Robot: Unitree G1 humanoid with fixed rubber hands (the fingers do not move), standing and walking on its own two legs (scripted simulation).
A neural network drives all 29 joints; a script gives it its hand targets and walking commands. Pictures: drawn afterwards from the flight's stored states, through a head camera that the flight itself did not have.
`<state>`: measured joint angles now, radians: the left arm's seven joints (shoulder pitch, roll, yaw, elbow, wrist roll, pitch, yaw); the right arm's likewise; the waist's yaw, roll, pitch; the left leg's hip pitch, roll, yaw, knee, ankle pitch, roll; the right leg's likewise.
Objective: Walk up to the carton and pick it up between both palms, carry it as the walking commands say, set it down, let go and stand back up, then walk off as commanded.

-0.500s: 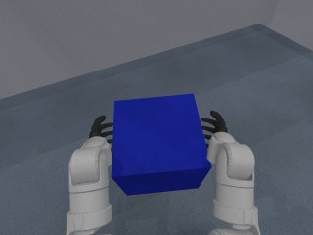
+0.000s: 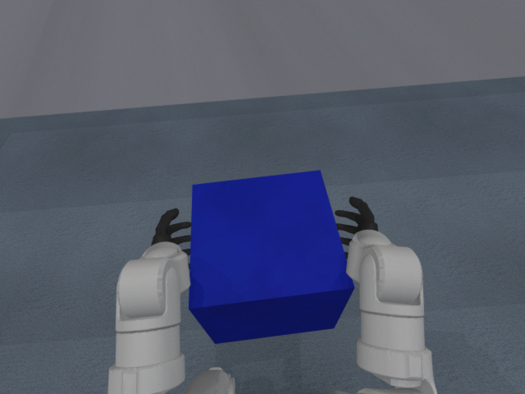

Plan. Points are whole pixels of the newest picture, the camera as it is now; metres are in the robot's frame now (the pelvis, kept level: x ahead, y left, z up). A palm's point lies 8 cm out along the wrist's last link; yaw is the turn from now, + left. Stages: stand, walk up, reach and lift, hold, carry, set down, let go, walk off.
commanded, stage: carry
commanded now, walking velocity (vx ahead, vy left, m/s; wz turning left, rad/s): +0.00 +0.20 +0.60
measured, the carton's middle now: (266, 259) +0.32 -0.01 -0.01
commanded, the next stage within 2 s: none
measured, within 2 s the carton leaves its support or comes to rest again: neither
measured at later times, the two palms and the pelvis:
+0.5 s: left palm out of the picture +0.15 +0.35 +0.09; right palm (199, 288) +0.25 +0.08 +0.07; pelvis -0.08 +0.12 -0.01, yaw +17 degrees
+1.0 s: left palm out of the picture -0.06 +0.52 +0.07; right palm out of the picture +0.12 +0.30 +0.07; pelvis -0.21 +0.23 -0.01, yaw +34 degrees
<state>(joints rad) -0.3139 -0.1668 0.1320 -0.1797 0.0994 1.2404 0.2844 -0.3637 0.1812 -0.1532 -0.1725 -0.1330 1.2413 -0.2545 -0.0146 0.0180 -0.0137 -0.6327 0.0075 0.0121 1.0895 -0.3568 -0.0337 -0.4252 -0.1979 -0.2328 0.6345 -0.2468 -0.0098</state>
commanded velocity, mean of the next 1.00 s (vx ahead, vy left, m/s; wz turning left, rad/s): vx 0.00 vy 0.20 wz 0.60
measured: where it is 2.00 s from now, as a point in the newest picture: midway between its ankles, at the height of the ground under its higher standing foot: outside the picture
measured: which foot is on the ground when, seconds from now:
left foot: up 0.00-0.14, down 0.16-0.44, up 0.46-0.74, down 0.76-1.00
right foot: down 0.00-0.16, up 0.18-0.40, down 0.42-0.76, up 0.78-1.00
